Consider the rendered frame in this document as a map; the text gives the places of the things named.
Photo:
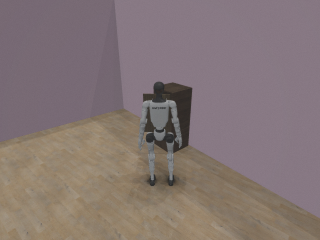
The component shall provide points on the robot right foot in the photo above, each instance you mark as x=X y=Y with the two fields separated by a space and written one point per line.
x=171 y=181

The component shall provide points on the robot right hand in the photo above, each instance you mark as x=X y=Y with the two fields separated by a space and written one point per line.
x=180 y=141

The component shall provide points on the robot left hand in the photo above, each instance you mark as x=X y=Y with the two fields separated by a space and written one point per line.
x=140 y=143

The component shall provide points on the robot right upper arm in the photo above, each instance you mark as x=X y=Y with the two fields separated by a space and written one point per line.
x=174 y=111

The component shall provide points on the robot left upper arm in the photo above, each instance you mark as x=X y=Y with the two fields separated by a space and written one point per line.
x=144 y=111

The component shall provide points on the robot right forearm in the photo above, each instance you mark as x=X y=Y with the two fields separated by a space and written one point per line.
x=177 y=129

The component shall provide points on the cupboard door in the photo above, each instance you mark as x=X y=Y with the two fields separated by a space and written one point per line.
x=149 y=126

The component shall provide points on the robot left forearm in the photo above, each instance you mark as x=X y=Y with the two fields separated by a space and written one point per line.
x=141 y=130

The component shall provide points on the robot head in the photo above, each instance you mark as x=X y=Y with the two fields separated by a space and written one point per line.
x=159 y=86

